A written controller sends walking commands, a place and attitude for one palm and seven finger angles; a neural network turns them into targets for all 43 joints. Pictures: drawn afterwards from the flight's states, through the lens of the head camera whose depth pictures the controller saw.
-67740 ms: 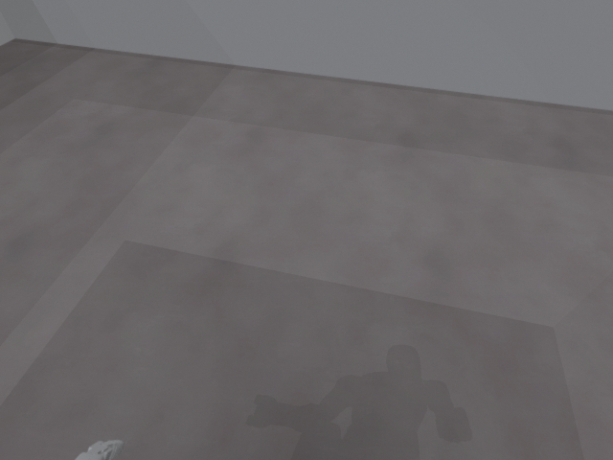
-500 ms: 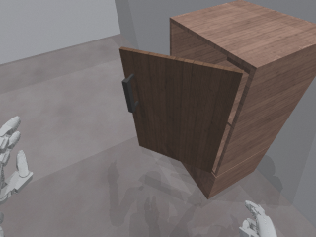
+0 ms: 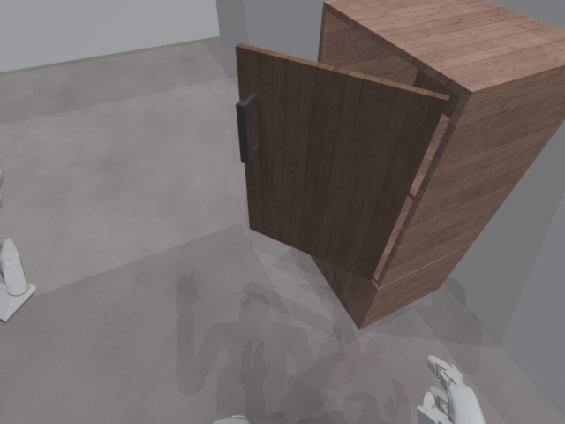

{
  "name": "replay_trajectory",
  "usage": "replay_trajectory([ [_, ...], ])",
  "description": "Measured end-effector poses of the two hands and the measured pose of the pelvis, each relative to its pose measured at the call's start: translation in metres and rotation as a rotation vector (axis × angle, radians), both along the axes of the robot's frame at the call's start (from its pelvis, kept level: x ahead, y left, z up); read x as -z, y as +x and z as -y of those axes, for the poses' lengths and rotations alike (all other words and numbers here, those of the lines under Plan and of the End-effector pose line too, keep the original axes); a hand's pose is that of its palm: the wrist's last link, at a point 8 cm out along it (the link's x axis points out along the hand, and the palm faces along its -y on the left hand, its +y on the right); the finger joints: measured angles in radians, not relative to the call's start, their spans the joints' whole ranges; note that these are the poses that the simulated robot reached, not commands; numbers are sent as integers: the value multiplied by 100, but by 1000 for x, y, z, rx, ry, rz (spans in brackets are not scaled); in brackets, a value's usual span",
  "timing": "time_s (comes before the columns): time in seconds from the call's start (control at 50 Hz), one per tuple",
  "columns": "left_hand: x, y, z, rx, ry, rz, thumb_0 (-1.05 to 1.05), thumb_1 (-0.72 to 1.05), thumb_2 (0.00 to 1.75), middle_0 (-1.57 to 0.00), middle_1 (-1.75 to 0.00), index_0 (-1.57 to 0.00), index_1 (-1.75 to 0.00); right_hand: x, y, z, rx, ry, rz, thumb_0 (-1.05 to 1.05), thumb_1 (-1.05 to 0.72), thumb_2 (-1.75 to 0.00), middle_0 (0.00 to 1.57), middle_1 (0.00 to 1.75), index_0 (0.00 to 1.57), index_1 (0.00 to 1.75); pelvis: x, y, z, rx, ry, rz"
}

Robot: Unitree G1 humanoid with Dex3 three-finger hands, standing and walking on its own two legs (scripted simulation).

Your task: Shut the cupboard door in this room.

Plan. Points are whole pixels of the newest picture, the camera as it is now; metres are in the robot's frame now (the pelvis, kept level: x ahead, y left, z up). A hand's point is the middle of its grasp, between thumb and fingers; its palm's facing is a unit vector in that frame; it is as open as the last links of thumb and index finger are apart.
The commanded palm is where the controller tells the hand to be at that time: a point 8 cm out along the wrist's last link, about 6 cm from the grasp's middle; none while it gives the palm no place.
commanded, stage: step back with the hand held close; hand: left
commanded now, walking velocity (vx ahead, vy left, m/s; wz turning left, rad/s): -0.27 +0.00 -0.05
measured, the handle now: (249, 129) +0.72 +0.13 +0.01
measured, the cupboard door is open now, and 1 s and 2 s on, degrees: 36 36 36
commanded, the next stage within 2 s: stop stepping back and stand still in 0.44 s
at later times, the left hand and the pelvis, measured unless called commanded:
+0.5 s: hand out of the picture +0.11 +0.26 +0.19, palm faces +0.44 -0.77 -0.46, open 7.4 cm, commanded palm +0.05 +0.29 +0.19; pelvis -0.09 -0.01 +0.00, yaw -1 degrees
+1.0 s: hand out of the picture +0.02 +0.30 +0.20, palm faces +0.37 -0.81 -0.45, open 7.4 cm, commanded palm -0.02 +0.35 +0.19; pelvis -0.17 +0.06 +0.00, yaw -2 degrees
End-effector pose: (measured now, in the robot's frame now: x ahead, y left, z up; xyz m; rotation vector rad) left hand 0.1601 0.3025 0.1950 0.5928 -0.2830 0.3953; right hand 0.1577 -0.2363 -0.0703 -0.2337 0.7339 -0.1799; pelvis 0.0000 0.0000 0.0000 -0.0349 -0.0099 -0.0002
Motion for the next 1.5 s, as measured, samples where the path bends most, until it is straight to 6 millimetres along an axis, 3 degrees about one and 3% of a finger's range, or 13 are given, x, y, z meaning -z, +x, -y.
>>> replay_trajectory([
  [0.16, -4, -31, 15, 7, -32, 63, 1, 89, 89, -21, -31, -21, -30, 7, -32, 10, -15, -4, -39, 1, -90, -90, 21, 30, 21, 30, 1, -25, 6, 5, 15, 2],
  [0.3, -5, -40, 1, 55, 11, 68, 1, 88, 89, -21, -31, -21, -30, 0, -67, 10, 44, -35, -31, 1, -90, -90, 21, 30, 20, 30, 1, -52, -2, -10, -24, -1],
  [0.4, -13, -68, -4, 42, 58, 80, 1, 88, 89, -21, -31, -21, -30, -2, -84, 6, 17, -21, -18, 1, -90, -90, 21, 30, 20, 30, 0, -67, 3, -39, -46, -37],
  [0.48, -9, -93, 6, 38, 45, 82, 1, 89, 89, -21, -31, -21, -30, 7, -90, 6, -23, -12, -12, 1, -90, -90, 21, 30, 20, 30, 6, -89, 8, 8, -21, -65],
  [0.6, -14, -108, 20, 115, -14, 139, 1, 88, 89, -21, -31, -21, -30, 2, -112, 1, 18, 0, 9, 1, -90, -90, 21, 30, 21, 30, 2, -109, 3, 17, -23, 4],
  [0.78, -6, -114, -27, 83, -46, 153, 1, 88, 89, -21, -31, -21, -30, -3, -156, -3, 99, -76, 20, 1, -90, -90, 21, 30, 20, 30, 8, -116, -29, 20, -40, 51],
  [0.86, -5, -117, -42, 65, -92, 126, 1, 88, 89, -21, -31, -21, -30, -6, -179, -21, 91, -64, -20, 1, -90, -90, 20, 29, 20, 30, 0, -136, -39, 15, -42, 45],
  [0.98, -17, -167, -37, 133, 5, 71, 1, 89, 89, -21, -31, -21, -30, -3, -203, -50, 30, -3, -34, 1, -90, -90, 21, 30, 20, 30, 0, -167, -51, 30, 13, 23],
  [1.04, -20, -182, -51, 106, -14, 107, 1, 88, 89, -21, -31, -21, -30, -1, -215, -62, 35, -12, -87, 1, -90, -90, 21, 30, 21, 30, -5, -168, -64, 47, 19, 20],
  [1.14, -7, -176, -96, -20, -90, 156, 1, 88, 89, -21, -31, -21, -30, 7, -222, -81, 40, -43, -79, 1, -90, -90, 21, 30, 21, 30, 1, -176, -90, 17, 7, 16],
  [1.2, 1, -167, -107, -36, -118, 89, 1, 89, 90, -21, -31, -21, -30, 2, -224, -96, 55, -8, -50, 1, -90, -90, 21, 30, 21, 30, -4, -185, -98, 43, 20, 25],
  [1.34, -3, -164, -78, 111, -94, -44, 1, 89, 90, -21, -30, -20, -30, -16, -228, -119, 49, 66, -17, 1, -90, -90, 21, 30, 21, 30, -20, -189, -99, 88, 2, -3],
  [1.5, -10, -155, -70, 106, -5, -51, 1, 88, 89, -21, -31, -21, -30, 7, -230, -93, 94, 63, -70, 1, -90, -90, 21, 30, 21, 30, -7, -187, -91, 106, 17, -19],
])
